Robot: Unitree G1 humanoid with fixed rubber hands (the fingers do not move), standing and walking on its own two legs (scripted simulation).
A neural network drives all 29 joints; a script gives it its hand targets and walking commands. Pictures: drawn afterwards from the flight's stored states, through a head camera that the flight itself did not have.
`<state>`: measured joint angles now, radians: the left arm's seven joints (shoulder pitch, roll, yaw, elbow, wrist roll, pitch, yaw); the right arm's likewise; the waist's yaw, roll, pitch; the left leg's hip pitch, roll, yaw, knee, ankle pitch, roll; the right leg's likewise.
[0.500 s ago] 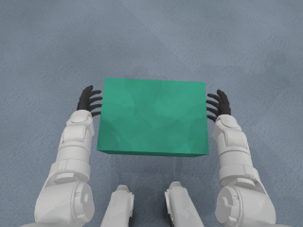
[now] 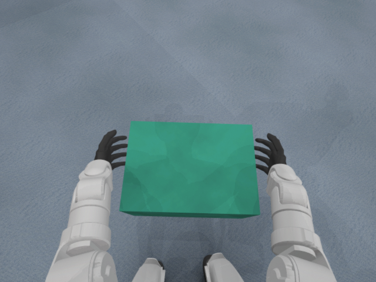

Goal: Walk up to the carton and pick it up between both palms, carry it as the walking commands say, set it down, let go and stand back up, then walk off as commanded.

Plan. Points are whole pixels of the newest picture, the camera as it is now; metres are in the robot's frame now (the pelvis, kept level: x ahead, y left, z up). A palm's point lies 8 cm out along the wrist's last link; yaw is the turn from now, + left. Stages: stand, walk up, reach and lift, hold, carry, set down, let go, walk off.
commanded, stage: reach and lift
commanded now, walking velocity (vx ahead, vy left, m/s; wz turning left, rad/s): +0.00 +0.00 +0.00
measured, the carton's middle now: (189, 172) +0.38 -0.02 -0.13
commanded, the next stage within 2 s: none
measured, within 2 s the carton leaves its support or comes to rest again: neither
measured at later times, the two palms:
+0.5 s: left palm (87, 161) +0.35 +0.19 +0.03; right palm (288, 164) +0.33 -0.20 +0.03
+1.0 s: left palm (72, 155) +0.33 +0.18 +0.10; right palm (308, 161) +0.31 -0.20 +0.10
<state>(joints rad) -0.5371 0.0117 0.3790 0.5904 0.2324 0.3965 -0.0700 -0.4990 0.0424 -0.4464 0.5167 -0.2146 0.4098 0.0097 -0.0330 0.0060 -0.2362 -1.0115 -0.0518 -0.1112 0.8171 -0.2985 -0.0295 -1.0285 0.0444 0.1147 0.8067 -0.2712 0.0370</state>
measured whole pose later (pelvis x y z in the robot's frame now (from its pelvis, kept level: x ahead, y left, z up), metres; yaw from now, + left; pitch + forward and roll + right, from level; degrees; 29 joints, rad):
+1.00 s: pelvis +0.03 +0.00 +0.06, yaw +0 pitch +0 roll +0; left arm -0.29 -0.03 0.30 0.38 0.26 0.63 -0.09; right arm -0.25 0.08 -0.35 0.29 -0.27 0.65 0.06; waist -0.04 0.01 -0.09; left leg -0.13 -0.02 -0.12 0.30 -0.16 -0.01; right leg -0.14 0.01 0.11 0.29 -0.14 0.02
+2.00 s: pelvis +0.04 +0.00 +0.07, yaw +0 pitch -4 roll +0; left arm -0.20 -0.07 0.29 0.21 0.30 0.71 -0.08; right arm -0.18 0.10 -0.29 0.19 -0.29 0.71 0.06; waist 0.01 0.00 -0.05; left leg -0.01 0.00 -0.11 0.21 -0.14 -0.02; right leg -0.02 0.02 0.10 0.21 -0.12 0.01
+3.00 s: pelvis +0.04 +0.00 +0.07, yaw +0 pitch -4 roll +0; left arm -0.19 -0.09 0.29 0.19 0.30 0.71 -0.07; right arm -0.18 0.10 -0.29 0.18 -0.29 0.71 0.06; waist 0.00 0.00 -0.04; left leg 0.00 -0.01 -0.10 0.21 -0.13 -0.01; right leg -0.02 0.01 0.10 0.21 -0.12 0.01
